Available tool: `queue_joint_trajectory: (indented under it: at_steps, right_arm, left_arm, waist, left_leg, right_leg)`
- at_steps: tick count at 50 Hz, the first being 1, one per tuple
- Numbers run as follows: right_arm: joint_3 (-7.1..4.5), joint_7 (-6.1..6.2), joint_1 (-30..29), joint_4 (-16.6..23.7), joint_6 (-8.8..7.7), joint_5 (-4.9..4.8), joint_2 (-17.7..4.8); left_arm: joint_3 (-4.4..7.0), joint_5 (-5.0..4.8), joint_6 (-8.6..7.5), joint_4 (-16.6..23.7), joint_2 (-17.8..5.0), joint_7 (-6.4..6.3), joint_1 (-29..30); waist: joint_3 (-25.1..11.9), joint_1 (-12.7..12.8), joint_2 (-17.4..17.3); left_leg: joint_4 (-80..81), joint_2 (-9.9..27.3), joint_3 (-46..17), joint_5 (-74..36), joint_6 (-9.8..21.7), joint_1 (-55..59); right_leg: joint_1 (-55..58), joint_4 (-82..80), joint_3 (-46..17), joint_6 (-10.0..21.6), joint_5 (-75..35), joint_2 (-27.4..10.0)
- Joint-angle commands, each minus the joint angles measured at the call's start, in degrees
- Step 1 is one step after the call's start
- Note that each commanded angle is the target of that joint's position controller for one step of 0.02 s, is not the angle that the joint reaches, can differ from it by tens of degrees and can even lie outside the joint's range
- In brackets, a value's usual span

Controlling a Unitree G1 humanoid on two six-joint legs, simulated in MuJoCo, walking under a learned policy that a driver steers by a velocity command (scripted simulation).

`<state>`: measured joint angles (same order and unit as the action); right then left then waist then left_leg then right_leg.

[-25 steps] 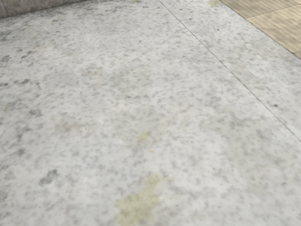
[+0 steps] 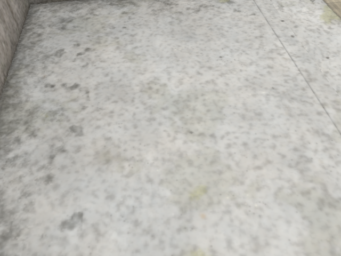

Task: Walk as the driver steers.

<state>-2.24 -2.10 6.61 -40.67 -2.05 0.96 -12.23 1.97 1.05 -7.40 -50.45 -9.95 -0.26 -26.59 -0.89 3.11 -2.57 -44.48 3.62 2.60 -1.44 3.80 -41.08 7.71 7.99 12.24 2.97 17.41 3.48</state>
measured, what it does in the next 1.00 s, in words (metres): walks ahead, turning left: left foot, then right foot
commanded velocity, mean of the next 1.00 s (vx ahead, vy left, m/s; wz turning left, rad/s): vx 0.50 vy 0.00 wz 0.39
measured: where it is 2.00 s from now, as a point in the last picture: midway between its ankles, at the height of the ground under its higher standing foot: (133, 153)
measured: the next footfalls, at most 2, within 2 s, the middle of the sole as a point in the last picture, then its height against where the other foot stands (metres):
left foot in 0.14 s outside the picture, level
right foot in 0.68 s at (194, 232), level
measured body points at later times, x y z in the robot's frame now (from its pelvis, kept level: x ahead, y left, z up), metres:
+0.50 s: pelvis +0.30 +0.04 +0.01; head +0.32 +0.06 +0.45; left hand +0.44 +0.31 -0.09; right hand +0.38 -0.23 -0.11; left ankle +0.22 +0.07 -0.74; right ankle +0.51 -0.10 -0.67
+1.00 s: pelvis +0.59 +0.08 +0.01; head +0.61 +0.07 +0.46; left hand +0.48 +0.31 -0.11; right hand +0.83 -0.09 -0.10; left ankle +0.64 +0.25 -0.68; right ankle +0.58 -0.02 -0.74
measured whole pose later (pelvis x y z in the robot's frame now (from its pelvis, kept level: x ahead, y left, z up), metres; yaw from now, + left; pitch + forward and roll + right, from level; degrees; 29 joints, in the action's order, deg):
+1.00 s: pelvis +0.59 +0.08 +0.01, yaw +23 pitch +2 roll -1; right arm -1.7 -2.4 9.9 -41.6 -1.6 2.4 -15.0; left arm 2.0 0.4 -4.7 -48.9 -13.1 0.9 -25.7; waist -0.2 2.4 -3.3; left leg -49.9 4.0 -1.3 7.4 1.4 -36.6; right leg -4.1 14.3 2.5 3.9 11.8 4.2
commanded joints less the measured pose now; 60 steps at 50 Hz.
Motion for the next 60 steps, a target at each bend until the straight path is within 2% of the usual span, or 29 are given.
queue_joint_trajectory:
  at_steps: [1,4,5,6,7,8,9,10,11,12,14,17,22,28,31,32,33,34,35,36,37,38,41,45,50,55,57,59,60]
  right_arm:
    - [-0.06,-0.92,-4.80,4.66,-0.54,0.09,-2.47]
    - [-1.52,-1.32,4.63,2.80,0.37,0.38,-5.10]
    - [-2.34,-1.23,10.45,1.49,0.04,0.67,-6.83]
    - [-3.52,-0.50,18.04,-0.80,-0.45,1.28,-8.74]
    - [-5.14,0.92,22.29,-1.35,-0.34,1.63,-13.09]
    - [-6.21,1.73,17.12,-0.08,0.11,1.08,-17.56]
    - [-6.25,1.92,15.63,1.77,0.52,-0.44,-16.51]
    - [-5.43,2.50,13.62,1.78,0.48,-0.59,-13.71]
    - [-4.51,2.52,12.65,1.09,0.27,-0.55,-11.07]
    - [-4.03,2.51,11.81,1.11,-0.26,-0.86,-9.69]
    - [-2.87,2.82,10.85,0.89,-1.09,-1.44,-7.92]
    - [-3.28,2.50,14.25,-0.48,-1.75,-0.95,-10.94]
    - [-3.68,2.03,20.22,-1.51,-1.14,-1.04,-11.66]
    - [-3.50,2.75,24.06,-2.46,-0.99,-0.02,-11.54]
    - [-3.38,3.05,20.87,-2.45,-1.53,0.05,-12.50]
    - [-3.45,2.90,20.09,-2.67,-1.83,0.01,-13.03]
    - [-3.23,2.56,19.51,-2.97,-2.17,-0.30,-12.61]
    - [-2.24,2.18,20.11,-1.31,-2.65,-0.47,-9.11]
    - [-1.68,1.92,29.60,-1.34,-2.35,-2.15,-5.39]
    - [-2.19,2.38,25.43,-2.54,-1.91,0.53,-10.35]
    - [-2.33,1.89,18.95,-1.42,-1.85,0.69,-10.26]
    - [-1.97,1.53,15.55,-0.60,-1.90,0.72,-9.45]
    - [-1.42,0.35,15.92,-0.86,-0.44,1.40,-7.72]
    - [-0.75,-0.09,10.79,0.43,0.10,1.88,-6.41]
    - [0.75,-0.48,-1.58,3.61,-0.38,1.09,-4.14]
    - [0.71,-0.20,-7.40,5.39,-0.79,0.67,-5.01]
    - [0.37,0.19,-5.56,5.05,-1.10,0.85,-5.64]
    - [-0.76,1.14,6.86,0.97,-1.97,1.75,-7.49]
    - [-1.89,1.94,17.19,-1.07,-2.63,3.02,-11.07]
  left_arm:
    - [1.36,-0.24,-0.26,2.34,-8.45,-1.24,1.17]
    - [2.63,0.53,1.74,1.97,-12.33,-2.79,1.82]
    - [3.06,0.83,2.54,2.71,-13.15,-3.06,2.33]
    - [3.30,0.93,3.03,3.76,-14.04,-2.94,4.05]
    - [2.81,1.38,3.07,6.15,-11.62,-2.40,4.18]
    - [1.88,-0.32,2.86,10.28,-6.35,-1.34,2.24]
    - [1.80,0.35,1.96,12.23,-8.36,-0.65,6.88]
    - [1.45,0.07,0.96,13.34,-8.96,-0.22,11.16]
    - [1.27,0.05,0.45,13.24,-8.90,-0.25,10.78]
    - [1.03,0.79,1.14,13.67,-8.65,-0.33,10.96]
    - [0.56,2.09,3.59,13.23,-8.38,-0.09,9.15]
    - [-0.04,2.26,5.66,14.44,-7.80,0.36,12.37]
    - [-0.53,1.68,5.75,17.27,-8.42,0.75,24.11]
    - [-1.39,1.00,4.20,19.52,-7.70,1.62,32.86]
    - [-0.54,0.83,3.56,17.70,-9.54,1.38,26.04]
    - [0.24,0.93,3.23,15.79,-11.00,0.87,20.03]
    - [1.03,1.17,2.48,13.69,-12.72,0.22,11.84]
    - [1.98,2.12,2.01,13.10,-16.35,-0.77,1.95]
    - [3.55,2.32,2.70,11.88,-21.65,-0.70,0.75]
    - [2.89,0.56,3.57,12.43,-16.15,-0.15,4.15]
    - [2.08,0.13,3.67,12.58,-12.62,-0.06,8.70]
    - [1.58,0.39,3.51,12.16,-10.44,0.21,10.52]
    - [1.14,-0.14,2.46,9.45,-9.11,0.46,9.07]
    - [1.46,-0.59,1.50,6.80,-10.10,0.88,5.46]
    - [1.61,-0.87,1.79,4.32,-10.60,1.16,1.36]
    - [1.88,-0.41,2.28,2.09,-12.16,0.71,-2.06]
    - [1.99,-0.14,2.59,1.51,-12.80,0.42,-1.52]
    - [1.89,-0.24,2.93,0.94,-12.94,0.19,-0.96]
    - [1.23,-0.56,2.85,2.34,-11.12,0.23,-0.76]
  waist:
    - [6.85,-1.56,6.84]
    - [1.11,-5.79,10.01]
    - [-1.72,-8.21,10.06]
    - [-5.60,-12.45,7.40]
    - [-10.03,-12.73,1.33]
    - [-11.81,-6.39,-13.87]
    - [-13.01,-8.28,-4.43]
    - [-7.21,-7.58,1.62]
    - [-3.46,-4.41,6.58]
    - [-2.23,-2.76,7.32]
    - [-1.08,-1.02,5.68]
    - [0.17,-1.67,3.54]
    - [1.06,-6.97,0.29]
    - [2.29,-10.58,-1.35]
    - [1.38,-6.61,-2.62]
    - [-1.04,-3.85,-2.20]
    - [-5.32,0.38,-0.32]
    - [-13.44,3.88,4.45]
    - [-19.97,-0.73,20.63]
    - [-13.49,-0.60,9.87]
    - [-4.73,-1.35,5.39]
    - [-1.69,-1.89,3.23]
    - [-0.02,-4.36,8.13]
    - [1.80,-4.36,7.86]
    - [3.82,-1.37,7.47]
    - [4.84,-0.06,6.80]
    - [4.30,-1.41,6.85]
    - [-2.19,-6.98,4.98]
    - [-9.30,-10.94,0.86]
  left_leg:
    - [8.06,-2.79,5.57,-1.67,2.66,6.70]
    - [9.68,-8.38,7.42,7.09,6.81,14.20]
    - [11.41,-9.62,6.09,9.39,8.50,20.58]
    - [15.84,-10.48,3.14,11.16,10.14,31.11]
    - [12.72,-0.51,-9.35,16.01,12.72,42.93]
    - [20.61,12.36,-42.39,13.26,23.63,56.12]
    - [27.63,13.43,-47.03,15.15,23.64,56.28]
    - [28.82,12.88,-39.05,12.18,20.99,49.08]
    - [29.57,10.81,-33.05,6.17,17.84,40.66]
    - [30.07,8.14,-28.68,2.35,16.12,35.19]
    - [31.47,3.91,-22.40,-0.31,14.96,28.93]
    - [32.33,1.86,-20.11,-5.66,13.96,26.35]
    - [31.04,0.38,-20.91,-3.60,9.48,33.09]
    - [26.79,1.73,-22.13,-11.72,8.67,40.63]
    - [23.04,3.03,-22.41,-21.10,6.04,39.27]
    - [16.95,1.91,-21.16,-28.68,5.02,39.40]
    - [6.56,-0.80,-18.11,-27.81,3.85,36.59]
    - [-9.15,-3.17,-15.28,-11.00,2.84,28.63]
    - [-27.19,-13.54,-8.79,30.66,0.03,11.75]
    - [-30.96,-9.60,-10.89,29.13,0.78,4.72]
    - [-29.72,-7.67,-10.80,23.35,0.60,4.18]
    - [-26.92,-5.95,-10.17,20.44,0.56,5.26]
    - [-21.57,-3.54,-8.36,19.19,-0.49,9.05]
    - [-16.04,-0.99,-5.20,14.76,-1.83,3.96]
    - [0.92,0.33,-1.28,4.00,-2.79,5.08]
    - [9.58,-1.16,0.23,4.89,-0.84,8.61]
    - [12.25,-2.82,0.96,9.07,0.82,12.72]
    - [17.06,-5.69,1.73,10.12,3.41,29.25]
    - [17.76,3.31,-8.07,15.17,6.30,44.59]
  right_leg:
    - [-4.90,0.19,1.04,1.09,-51.35,-14.62]
    - [2.82,15.32,2.37,0.12,-72.53,-16.93]
    - [1.15,24.51,2.07,0.71,-71.34,-17.40]
    - [-4.39,38.27,1.80,0.94,-60.98,-16.01]
    - [-17.64,56.26,1.62,0.52,-31.84,-11.87]
    - [-43.77,78.32,-4.81,-2.60,13.70,1.79]
    - [-51.97,82.24,-15.87,-2.20,9.43,-1.10]
    - [-52.56,78.66,-16.55,-2.05,3.11,-4.26]
    - [-48.97,72.25,-15.77,-2.34,0.08,-6.60]
    - [-45.98,68.41,-15.93,-3.23,0.33,-7.94]
    - [-42.43,63.16,-15.32,-4.76,0.39,-9.03]
    - [-44.50,55.62,-13.66,-6.20,-2.44,-9.67]
    - [-50.08,41.94,-13.65,-6.50,-15.17,-9.19]
    - [-48.10,29.39,-11.64,-4.51,-17.35,-5.79]
    - [-34.18,23.10,-11.63,-1.10,-13.61,-3.16]
    - [-26.99,21.43,-10.67,0.14,-11.05,-1.21]
    - [-16.10,19.40,-11.88,2.04,-11.86,-2.89]
    - [-2.66,19.75,-25.09,5.02,-2.92,-15.27]
    - [10.03,13.17,-54.13,14.25,-0.69,-29.57]
    - [4.36,9.26,-58.16,13.26,7.97,-26.75]
    - [-4.25,8.06,-47.74,11.80,6.63,-24.08]
    - [-9.57,7.09,-40.21,10.23,0.00,-21.13]
    - [-15.81,4.61,-28.78,8.03,-13.42,-15.61]
    - [-15.54,1.08,-23.59,9.34,-19.38,-14.83]
    - [-15.01,-0.17,-17.43,7.73,-23.71,-12.05]
    - [-9.40,2.75,-17.66,7.02,-28.17,-15.25]
    - [-7.13,6.86,-17.28,6.27,-36.03,-16.09]
    - [-8.97,22.29,-13.72,4.37,-46.20,-13.19]
    - [-19.06,37.36,-12.29,3.34,-33.41,-10.83]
